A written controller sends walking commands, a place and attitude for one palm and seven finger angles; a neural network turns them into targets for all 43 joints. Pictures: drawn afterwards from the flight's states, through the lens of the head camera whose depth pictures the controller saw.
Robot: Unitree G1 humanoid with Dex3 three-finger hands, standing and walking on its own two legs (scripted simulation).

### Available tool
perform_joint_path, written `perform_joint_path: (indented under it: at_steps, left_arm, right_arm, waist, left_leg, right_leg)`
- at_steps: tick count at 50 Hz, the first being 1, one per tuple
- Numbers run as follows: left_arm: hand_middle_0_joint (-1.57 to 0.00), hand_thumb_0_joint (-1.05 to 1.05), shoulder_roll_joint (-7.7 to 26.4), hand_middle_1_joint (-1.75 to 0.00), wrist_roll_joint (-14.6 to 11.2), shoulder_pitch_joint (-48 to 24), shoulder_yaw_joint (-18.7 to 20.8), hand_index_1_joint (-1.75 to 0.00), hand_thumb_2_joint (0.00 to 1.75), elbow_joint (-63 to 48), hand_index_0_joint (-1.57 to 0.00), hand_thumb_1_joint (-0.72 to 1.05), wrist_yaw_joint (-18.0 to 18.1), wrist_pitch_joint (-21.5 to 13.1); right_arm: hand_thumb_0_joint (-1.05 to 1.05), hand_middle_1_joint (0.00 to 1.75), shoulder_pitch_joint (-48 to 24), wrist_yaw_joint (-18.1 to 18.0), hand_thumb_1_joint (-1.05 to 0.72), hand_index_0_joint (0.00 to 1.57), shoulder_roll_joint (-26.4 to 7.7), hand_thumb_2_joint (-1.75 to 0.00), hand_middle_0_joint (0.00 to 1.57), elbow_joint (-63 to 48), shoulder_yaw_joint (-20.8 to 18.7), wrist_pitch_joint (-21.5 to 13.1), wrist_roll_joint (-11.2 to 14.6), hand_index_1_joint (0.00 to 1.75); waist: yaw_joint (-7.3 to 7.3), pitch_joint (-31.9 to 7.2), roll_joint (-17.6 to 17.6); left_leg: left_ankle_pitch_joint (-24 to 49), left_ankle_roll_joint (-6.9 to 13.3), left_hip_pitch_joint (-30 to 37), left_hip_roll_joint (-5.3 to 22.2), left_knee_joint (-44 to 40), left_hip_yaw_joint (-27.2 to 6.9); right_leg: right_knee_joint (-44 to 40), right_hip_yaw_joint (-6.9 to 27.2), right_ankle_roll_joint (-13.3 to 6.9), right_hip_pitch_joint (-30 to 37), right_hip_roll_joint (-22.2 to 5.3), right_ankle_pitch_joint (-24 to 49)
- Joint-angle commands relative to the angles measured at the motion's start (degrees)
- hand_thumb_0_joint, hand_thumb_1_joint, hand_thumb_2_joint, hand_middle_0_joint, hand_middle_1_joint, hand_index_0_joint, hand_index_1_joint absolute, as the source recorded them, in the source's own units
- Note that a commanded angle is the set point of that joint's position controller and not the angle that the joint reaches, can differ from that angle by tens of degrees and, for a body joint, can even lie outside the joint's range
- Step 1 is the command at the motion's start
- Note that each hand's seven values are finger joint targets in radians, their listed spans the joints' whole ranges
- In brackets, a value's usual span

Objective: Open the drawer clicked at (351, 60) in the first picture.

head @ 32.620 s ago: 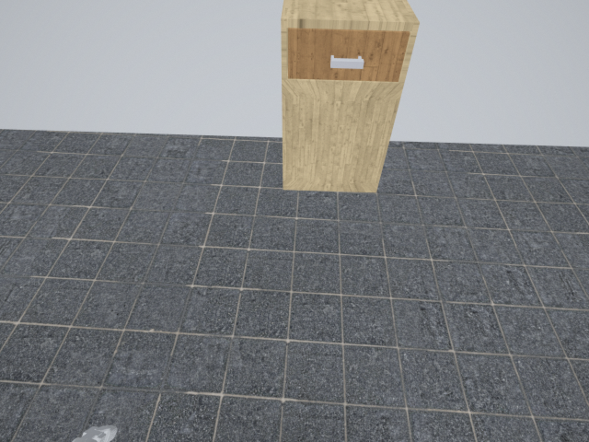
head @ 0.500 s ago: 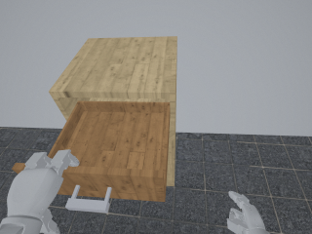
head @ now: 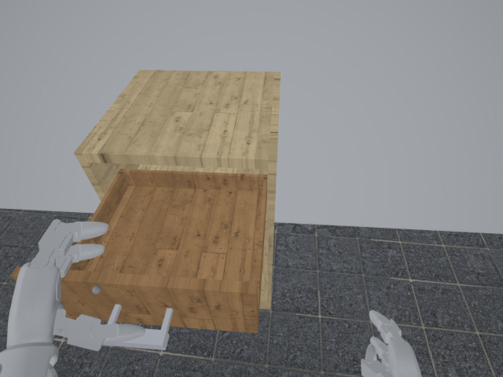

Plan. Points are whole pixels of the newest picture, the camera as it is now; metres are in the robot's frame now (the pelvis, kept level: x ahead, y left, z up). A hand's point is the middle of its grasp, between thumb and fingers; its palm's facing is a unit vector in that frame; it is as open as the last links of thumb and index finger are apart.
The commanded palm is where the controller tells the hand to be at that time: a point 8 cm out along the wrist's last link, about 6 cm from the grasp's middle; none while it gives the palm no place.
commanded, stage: draw the hand back to the body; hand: left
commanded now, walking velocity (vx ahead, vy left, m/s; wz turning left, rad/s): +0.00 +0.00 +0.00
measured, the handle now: (138, 324) +0.22 +0.24 -0.09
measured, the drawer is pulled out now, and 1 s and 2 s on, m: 0.30 0.30 0.30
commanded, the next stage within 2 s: step back with the hand held close in 0.78 s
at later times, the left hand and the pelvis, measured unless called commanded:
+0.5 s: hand (73, 276) +0.18 +0.23 +0.16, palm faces +0.38 -0.82 -0.43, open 9.3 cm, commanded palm +0.13 +0.27 +0.18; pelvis +0.00 -0.01 +0.01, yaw +0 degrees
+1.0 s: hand (60, 277) +0.18 +0.24 +0.17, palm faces +0.39 -0.80 -0.46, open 7.4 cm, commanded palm +0.12 +0.28 +0.18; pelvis -0.01 +0.00 +0.01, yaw +0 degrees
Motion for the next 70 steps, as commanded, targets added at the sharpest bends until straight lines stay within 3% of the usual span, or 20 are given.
perform_joint_path:
  at_steps: [1, 4, 10, 12, 14, 17, 19, 22, 24, 29, 37, 39, 42, 44, 45, 46, 48, 49, 59, 70]
  left_arm:
    - [-0.27, 0.00, 10.1, -0.93, -2.7, -3.5, 9.0, -0.93, 0.48, -11.6, -0.27, -0.08, 0.9, -4.4]
    - [-0.26, 0.00, 10.8, -0.86, -2.9, -3.1, 10.7, -0.86, 0.52, -12.9, -0.26, 0.02, 0.3, -5.0]
    - [-0.25, 0.00, 9.5, -0.73, -3.6, -1.4, 10.4, -0.73, 0.62, -11.6, -0.25, 0.23, -0.5, -4.6]
    - [-0.24, 0.00, 10.6, -0.68, -3.6, -2.0, 11.5, -0.68, 0.64, -14.0, -0.24, 0.31, -0.4, -5.0]
    - [-0.24, 0.00, 11.0, -0.64, -3.6, -2.2, 12.2, -0.64, 0.68, -14.3, -0.24, 0.37, -0.3, -4.8]
    - [-0.23, 0.00, 10.8, -0.57, -3.7, -2.1, 12.2, -0.57, 0.72, -14.0, -0.23, 0.48, -0.2, -5.0]
    - [-0.22, 0.00, 11.2, -0.52, -3.6, -3.0, 12.7, -0.52, 0.75, -14.8, -0.22, 0.55, -0.2, -4.8]
    - [-0.22, 0.00, 10.8, -0.46, -3.8, -2.8, 12.7, -0.46, 0.80, -13.7, -0.22, 0.65, -0.3, -4.8]
    - [-0.21, 0.00, 11.6, -0.41, -3.8, -3.8, 13.6, -0.41, 0.82, -14.6, -0.21, 0.73, -0.3, -4.7]
    - [-0.20, 0.00, 10.7, -0.30, -3.8, -3.4, 12.8, -0.30, 0.90, -13.2, -0.20, 0.90, -0.6, -4.6]
    - [-0.20, 0.00, 10.9, -0.30, -3.8, -3.3, 12.9, -0.30, 0.90, -13.7, -0.20, 0.90, -0.5, -4.8]
    - [-0.20, 0.00, 11.3, -0.30, -3.7, -3.9, 13.2, -0.30, 0.90, -14.5, -0.20, 0.90, -0.5, -4.8]
    - [-0.20, 0.00, 10.9, -0.30, -3.9, -3.0, 13.2, -0.30, 0.90, -13.1, -0.20, 0.90, -0.4, -4.9]
    - [-0.20, 0.00, 11.1, -0.30, -3.7, -3.9, 13.0, -0.30, 0.90, -14.2, -0.20, 0.90, -0.5, -5.0]
    - [-0.20, 0.00, 18.0, -0.30, -4.0, -11.2, 21.1, -0.30, 0.90, -18.4, -0.20, 0.90, 0.1, -7.5]
    - [-0.20, 0.00, 14.0, -0.30, -3.5, -6.2, 18.5, -0.30, 0.90, -12.0, -0.20, 0.90, -0.6, -7.8]
    - [-0.20, 0.00, 11.5, -0.30, -3.4, -1.8, 15.9, -0.30, 0.90, -11.8, -0.20, 0.90, -1.3, -8.3]
    - [-0.20, 0.00, 12.2, -0.30, -3.3, -2.0, 16.3, -0.30, 0.90, -14.5, -0.20, 0.90, -1.3, -9.0]
    - [-0.20, 0.00, 15.1, -0.30, -3.5, 6.9, 19.6, -0.30, 0.90, -18.6, -0.20, 0.90, -0.2, -9.5]
    - [-0.20, 0.00, 13.8, -0.30, -3.8, 7.2, 18.8, -0.30, 0.90, -20.9, -0.20, 0.90, 0.8, -9.9]
  right_arm:
    - [0.00, 0.30, -8.3, -0.5, -0.90, 0.20, -5.3, -0.90, 0.20, -7.8, -2.2, -5.3, -0.1, 0.30]
    - [0.00, 0.30, -8.8, -0.1, -0.90, 0.20, -5.4, -0.90, 0.20, -7.2, -2.4, -5.6, -0.1, 0.30]
    - [0.00, 0.30, -9.6, 0.4, -0.90, 0.20, -5.8, -0.90, 0.20, -6.4, -3.0, -5.2, -0.1, 0.30]
    - [0.00, 0.30, -9.6, 0.4, -0.90, 0.20, -6.0, -0.90, 0.20, -6.6, -3.3, -5.2, -0.1, 0.30]
    - [0.00, 0.30, -10.3, 0.2, -0.90, 0.20, -5.9, -0.90, 0.20, -6.2, -3.3, -5.2, 0.0, 0.30]
    - [0.00, 0.30, -9.8, 0.3, -0.90, 0.20, -5.9, -0.90, 0.20, -6.4, -3.3, -4.8, 0.0, 0.30]
    - [0.00, 0.30, -10.5, 0.2, -0.90, 0.20, -5.9, -0.90, 0.20, -6.2, -3.3, -4.9, 0.1, 0.30]
    - [0.00, 0.30, -10.0, 0.3, -0.90, 0.20, -5.9, -0.90, 0.20, -6.4, -3.3, -4.6, 0.1, 0.30]
    - [0.00, 0.30, -10.7, 0.3, -0.90, 0.20, -6.0, -0.90, 0.20, -6.2, -3.2, -4.7, 0.1, 0.30]
    - [0.00, 0.30, -10.8, 0.5, -0.90, 0.20, -6.0, -0.90, 0.20, -6.1, -3.3, -4.4, 0.0, 0.30]
    - [0.00, 0.30, -10.6, 0.7, -0.90, 0.20, -5.7, -0.90, 0.20, -6.5, -3.1, -4.2, 0.0, 0.30]
    - [0.00, 0.30, -11.1, 0.6, -0.90, 0.20, -5.8, -0.90, 0.20, -6.3, -3.1, -4.5, 0.0, 0.30]
    - [0.00, 0.30, -10.9, 0.6, -0.90, 0.20, -5.8, -0.90, 0.20, -6.4, -3.1, -4.4, 0.0, 0.30]
    - [0.00, 0.30, -11.2, 0.6, -0.90, 0.20, -5.9, -0.90, 0.20, -6.2, -3.2, -4.6, 0.1, 0.30]
    - [0.00, 0.30, -8.4, 0.9, -0.90, 0.20, -8.0, -0.90, 0.20, -7.5, -3.2, -2.7, 0.4, 0.30]
    - [0.00, 0.30, -8.7, 1.1, -0.90, 0.20, -7.0, -0.90, 0.20, -6.2, -3.2, -1.5, 0.2, 0.30]
    - [0.00, 0.30, -9.8, 1.5, -0.90, 0.20, -7.7, -0.90, 0.20, -7.6, -3.7, 0.0, 0.4, 0.30]
    - [0.00, 0.30, -10.6, 1.5, -0.90, 0.20, -8.0, -0.90, 0.20, -8.3, -3.9, 0.2, 0.2, 0.30]
    - [0.00, 0.30, -10.9, 1.4, -0.90, 0.20, -7.9, -0.90, 0.20, -10.2, -5.5, 3.2, 0.6, 0.30]
    - [0.00, 0.30, -9.5, 1.5, -0.90, 0.20, -7.9, -0.90, 0.20, -10.5, -5.0, 1.4, 0.5, 0.30]
  waist:
    - [0.05, -0.9, 0.4]
    - [0.46, -2.6, 3.1]
    - [0.13, -3.4, -1.8]
    - [0.29, -6.1, -0.7]
    - [0.34, -5.3, 1.7]
    - [0.31, -5.3, -1.4]
    - [0.34, -4.6, 1.5]
    - [0.31, -4.2, -1.6]
    - [0.51, -3.9, 1.5]
    - [0.45, -3.6, 0.1]
    - [0.57, -4.2, -0.5]
    - [0.62, -3.5, 2.1]
    - [0.59, -3.6, -1.3]
    - [0.50, -2.9, 1.8]
    - [-2.36, 3.6, 0.1]
    - [-2.55, 2.5, -3.9]
    - [-2.68, -0.2, -4.9]
    - [-2.52, -1.5, -2.4]
    - [-2.27, -10.4, 0.5]
    - [-2.40, -7.6, 3.9]
  left_leg:
    - [17.6, 1.2, 0.0, 1.4, -5.7, 3.8]
    - [20.2, 1.1, 0.9, 1.4, -5.7, 4.3]
    - [22.6, 1.5, 1.9, 1.9, -5.8, 4.5]
    - [23.2, 1.6, 3.0, 1.8, -5.7, 4.7]
    - [22.9, 1.5, 3.2, 1.5, -5.6, 5.0]
    - [22.7, 1.5, 3.2, 1.8, -6.1, 4.7]
    - [22.9, 1.4, 3.6, 1.5, -6.0, 4.9]
    - [22.6, 1.4, 3.4, 1.8, -6.4, 4.6]
    - [22.1, 1.3, 3.4, 1.5, -6.5, 4.6]
    - [22.6, 1.3, 3.4, 1.6, -6.6, 4.6]
    - [21.2, 1.3, 3.6, 1.6, -7.2, 4.4]
    - [20.7, 1.1, 3.7, 1.4, -7.2, 4.6]
    - [19.5, 1.4, 3.3, 1.6, -7.5, 4.4]
    - [19.5, 1.2, 3.6, 1.4, -7.3, 4.7]
    - [14.3, 2.3, -2.0, 1.4, -5.7, 3.1]
    - [12.5, 2.5, -2.0, 1.3, -5.0, 2.1]
    - [13.0, 2.7, -1.4, 1.2, -4.5, 2.2]
    - [14.4, 2.6, -0.9, 1.1, -4.8, 2.4]
    - [29.6, 2.0, -2.7, 3.5, -5.9, 1.6]
    - [13.3, 3.5, -15.6, 5.9, -9.0, -1.3]
  right_leg:
    - [-6.3, -4.1, -1.0, 0.7, -1.0, 16.7]
    - [-6.8, -3.8, -1.2, 2.1, -1.0, 19.3]
    - [-7.0, -4.1, -0.5, 2.4, -1.0, 22.5]
    - [-6.7, -3.9, -0.5, 3.3, -1.2, 23.1]
    - [-7.6, -3.4, -0.6, 2.8, -1.2, 23.3]
    - [-7.0, -4.1, -0.4, 2.7, -1.1, 22.3]
    - [-7.9, -3.6, -0.6, 2.3, -1.1, 22.6]
    - [-7.4, -4.1, -0.4, 2.2, -1.0, 22.0]
    - [-8.1, -3.7, -0.6, 2.2, -1.0, 21.3]
    - [-8.2, -3.7, -0.6, 2.2, -0.9, 21.8]
    - [-8.1, -4.0, -0.6, 2.4, -1.0, 19.8]
    - [-8.9, -3.5, -0.8, 2.1, -0.9, 19.4]
    - [-8.6, -3.9, -0.6, 2.2, -1.0, 18.5]
    - [-9.4, -3.4, -0.7, 1.6, -0.9, 18.3]
    - [-12.1, 2.0, -0.9, -3.3, -3.0, 20.4]
    - [-12.5, 1.5, -1.0, -3.2, -3.7, 19.8]
    - [-12.0, 2.1, -1.0, -2.6, -4.2, 20.7]
    - [-11.6, 2.5, -1.1, -2.6, -4.3, 22.2]
    - [-4.3, -1.2, -0.1, 3.2, -2.7, 28.3]
    - [1.3, -1.2, 0.3, 3.5, -1.6, 16.8]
